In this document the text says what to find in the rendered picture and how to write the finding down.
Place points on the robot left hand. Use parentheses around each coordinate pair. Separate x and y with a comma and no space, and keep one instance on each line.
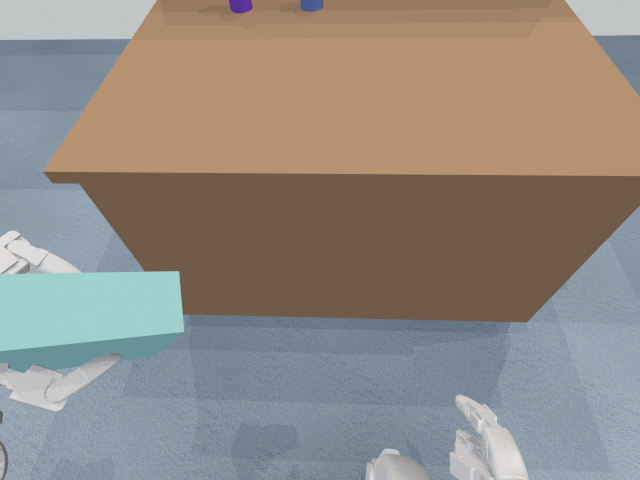
(41,387)

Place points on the robot right hand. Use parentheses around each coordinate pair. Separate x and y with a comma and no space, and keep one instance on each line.
(497,457)

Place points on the sponge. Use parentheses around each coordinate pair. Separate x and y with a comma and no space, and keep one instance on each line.
(64,320)

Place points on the table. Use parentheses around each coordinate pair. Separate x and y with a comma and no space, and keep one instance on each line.
(451,160)

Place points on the robot right thigh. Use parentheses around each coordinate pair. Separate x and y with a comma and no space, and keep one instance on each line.
(395,467)

